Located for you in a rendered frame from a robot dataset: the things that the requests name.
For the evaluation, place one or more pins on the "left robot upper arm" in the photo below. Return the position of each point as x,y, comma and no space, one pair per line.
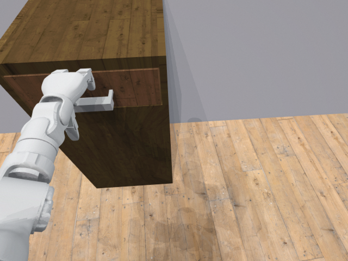
25,208

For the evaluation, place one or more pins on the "drawer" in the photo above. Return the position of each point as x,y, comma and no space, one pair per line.
130,86

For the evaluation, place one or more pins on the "robot left forearm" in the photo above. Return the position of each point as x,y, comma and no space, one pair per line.
36,149

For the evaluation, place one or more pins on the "cabinet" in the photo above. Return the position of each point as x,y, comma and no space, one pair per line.
126,146

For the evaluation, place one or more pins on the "handle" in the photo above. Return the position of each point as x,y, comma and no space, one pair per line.
95,103

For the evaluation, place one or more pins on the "left robot hand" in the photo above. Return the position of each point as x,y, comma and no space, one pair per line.
72,85

